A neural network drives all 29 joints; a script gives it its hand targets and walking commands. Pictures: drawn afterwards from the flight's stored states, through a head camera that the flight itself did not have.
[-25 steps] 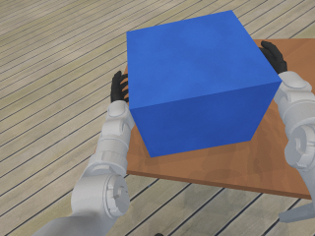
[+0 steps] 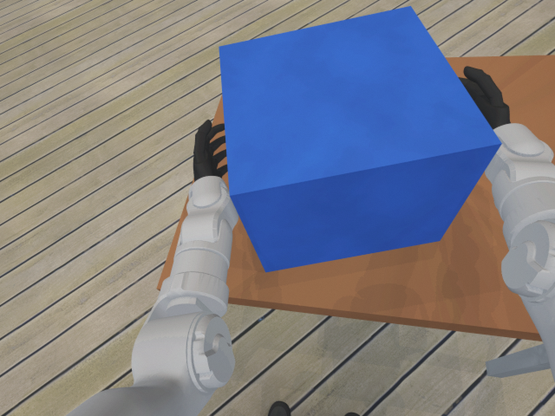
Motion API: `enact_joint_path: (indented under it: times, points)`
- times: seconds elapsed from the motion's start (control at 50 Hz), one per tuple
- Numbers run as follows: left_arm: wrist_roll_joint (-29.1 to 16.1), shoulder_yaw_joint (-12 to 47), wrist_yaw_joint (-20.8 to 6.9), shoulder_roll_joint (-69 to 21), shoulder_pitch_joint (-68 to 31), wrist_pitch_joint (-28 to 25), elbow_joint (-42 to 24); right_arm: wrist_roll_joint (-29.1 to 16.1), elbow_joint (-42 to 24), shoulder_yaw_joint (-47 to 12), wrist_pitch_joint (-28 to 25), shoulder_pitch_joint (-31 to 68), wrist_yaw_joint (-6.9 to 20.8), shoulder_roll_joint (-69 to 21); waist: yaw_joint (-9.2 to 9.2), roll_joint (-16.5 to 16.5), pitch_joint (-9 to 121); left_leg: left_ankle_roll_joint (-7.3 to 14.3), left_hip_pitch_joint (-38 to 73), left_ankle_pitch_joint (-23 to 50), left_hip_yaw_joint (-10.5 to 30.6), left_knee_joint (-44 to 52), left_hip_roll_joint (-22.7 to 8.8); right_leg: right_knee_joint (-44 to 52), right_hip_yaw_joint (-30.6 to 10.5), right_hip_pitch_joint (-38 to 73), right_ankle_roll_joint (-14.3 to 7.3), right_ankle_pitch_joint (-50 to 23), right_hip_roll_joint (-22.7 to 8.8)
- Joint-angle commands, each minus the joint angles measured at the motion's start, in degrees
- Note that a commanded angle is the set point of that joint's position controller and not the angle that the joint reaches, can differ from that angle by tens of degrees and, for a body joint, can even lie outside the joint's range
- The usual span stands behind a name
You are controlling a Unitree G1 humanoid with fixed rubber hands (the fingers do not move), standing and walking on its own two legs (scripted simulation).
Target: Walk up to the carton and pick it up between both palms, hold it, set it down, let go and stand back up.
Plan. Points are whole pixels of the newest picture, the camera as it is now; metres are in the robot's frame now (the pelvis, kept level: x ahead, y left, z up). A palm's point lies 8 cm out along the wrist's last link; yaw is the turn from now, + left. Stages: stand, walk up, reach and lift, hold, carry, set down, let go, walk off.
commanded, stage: set down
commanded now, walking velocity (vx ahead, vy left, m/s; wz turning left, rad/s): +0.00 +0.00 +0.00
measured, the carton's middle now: (333, 147) +0.51 +0.03 +0.05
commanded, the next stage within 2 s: none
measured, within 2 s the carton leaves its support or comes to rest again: neither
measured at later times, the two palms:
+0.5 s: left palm (210, 177) +0.41 +0.20 +0.08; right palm (487, 125) +0.51 -0.17 +0.10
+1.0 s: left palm (210, 178) +0.41 +0.20 +0.07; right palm (485, 127) +0.51 -0.17 +0.10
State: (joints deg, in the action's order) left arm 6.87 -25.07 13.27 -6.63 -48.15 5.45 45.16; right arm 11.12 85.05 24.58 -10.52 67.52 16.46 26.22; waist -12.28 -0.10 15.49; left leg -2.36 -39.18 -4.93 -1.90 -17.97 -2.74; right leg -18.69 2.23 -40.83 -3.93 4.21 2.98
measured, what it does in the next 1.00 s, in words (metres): stands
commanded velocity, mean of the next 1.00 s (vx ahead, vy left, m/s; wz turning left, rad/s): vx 0.00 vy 0.00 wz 0.00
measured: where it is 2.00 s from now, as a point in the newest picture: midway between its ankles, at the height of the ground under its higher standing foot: outside the picture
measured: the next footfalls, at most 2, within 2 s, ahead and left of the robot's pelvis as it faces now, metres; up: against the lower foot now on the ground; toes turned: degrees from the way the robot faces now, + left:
none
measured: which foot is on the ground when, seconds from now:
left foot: down 0.00-1.00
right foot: down 0.00-1.00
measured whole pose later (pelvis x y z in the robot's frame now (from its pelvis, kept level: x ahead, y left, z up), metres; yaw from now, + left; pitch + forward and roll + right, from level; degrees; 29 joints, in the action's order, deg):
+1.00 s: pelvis +0.00 -0.01 +0.00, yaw -1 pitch +25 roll +1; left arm 12.3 -29.5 10.5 -8.3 -46.4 4.5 40.9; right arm 12.2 84.2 25.8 -12.6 66.3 16.2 24.3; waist -12.0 1.7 13.6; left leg -2.7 -36.8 -5.4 -3.8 -17.4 -3.4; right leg -19.4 2.7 -39.5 -4.7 5.1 3.1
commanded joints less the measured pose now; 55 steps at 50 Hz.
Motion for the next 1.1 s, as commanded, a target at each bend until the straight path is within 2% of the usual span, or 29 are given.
enact_joint_path:
  times: [0.0,0.22,0.24,0.26,0.5,0.58,0.72,0.88,0.92,1.04,1.08]
  points:
    - [-0.1,14.0,-6.0,-18.7,-33.5,-1.7,-7.9,2.4,-5.2,-3.6,-1.4,31.3,5.7,-19.3,-0.31,14.0,37.7,2.0,10.8,8.4,-4.2,-1.2,1.9,-4.2,3.6,34.0,6.8,-20.7,-3.0]
    - [1.1,13.0,-6.2,-18.4,-30.9,-1.8,-7.7,3.2,-5.9,-3.0,-1.6,29.0,5.6,-19.3,-0.21,13.4,34.5,2.3,11.4,8.5,-4.1,-0.9,1.8,-3.7,3.4,33.8,6.6,-20.0,-3.2]
    - [2.5,13.4,-6.4,-21.7,-29.5,-1.7,-9.1,2.5,-4.6,-6.6,-2.3,27.7,6.1,-20.4,-0.51,12.8,38.6,2.1,13.9,14.2,-3.7,-1.8,1.5,-5.1,2.8,31.5,5.6,-22.8,-2.5]
    - [2.8,12.9,-6.7,-20.7,-29.1,-1.4,-8.3,1.8,-3.6,-7.0,-2.3,27.0,6.1,-20.0,-0.55,12.6,37.9,2.1,14.4,15.3,-3.8,-2.6,1.6,-4.9,2.6,30.7,5.3,-23.0,-2.6]
    - [3.5,11.6,-7.2,-19.6,-29.1,-1.3,-7.3,1.8,-3.5,-5.7,-2.8,27.4,5.5,-19.0,-0.27,12.1,33.8,2.4,13.6,12.3,-4.3,-2.1,1.7,-4.0,1.8,29.4,5.3,-19.1,-3.2]
    - [4.1,10.3,-7.5,-19.6,-27.8,-1.6,-6.4,2.8,-3.7,-5.4,-2.9,26.4,5.4,-19.7,-0.46,13.3,33.4,2.9,11.8,11.1,-4.7,-1.7,1.8,-4.1,1.4,30.6,5.6,-19.7,-3.4]
    - [4.8,10.1,-7.6,-19.4,-26.9,-1.9,-7.0,3.5,-3.9,-4.6,-3.3,25.6,5.0,-19.3,0.05,12.3,32.8,2.7,12.3,11.3,-4.6,-1.6,1.7,-3.8,1.4,30.3,5.5,-19.5,-3.5]
    - [6.0,8.7,-7.4,-18.4,-24.8,-1.6,-6.9,3.7,-3.5,-4.2,-3.1,24.1,4.8,-18.7,-0.36,12.1,30.3,3.0,12.8,11.1,-4.9,-1.2,1.6,-3.2,1.3,29.8,5.3,-17.8,-3.4]
    - [5.8,9.0,-7.1,-18.0,-25.7,-1.7,-7.5,4.2,-3.7,-3.1,-3.0,24.5,4.8,-17.7,-0.05,11.4,31.4,2.9,13.2,10.7,-4.8,-1.4,1.5,-3.0,1.4,28.4,5.0,-16.2,-3.3]
    - [5.9,7.3,-6.3,-14.9,-24.3,-1.5,-7.8,3.5,-4.7,-3.4,-2.5,24.2,4.4,-14.7,-1.01,12.0,30.9,3.0,12.7,11.0,-5.2,-1.5,1.6,-2.9,0.9,29.2,5.1,-16.2,-3.3]
    - [5.2,6.8,-5.3,-10.7,-24.4,-1.5,-8.2,1.7,-4.7,-4.0,-2.1,24.2,3.7,-9.6,-1.36,11.9,31.5,2.9,12.1,11.0,-5.2,-1.5,1.7,-3.1,0.5,29.7,5.0,-16.0,-3.0]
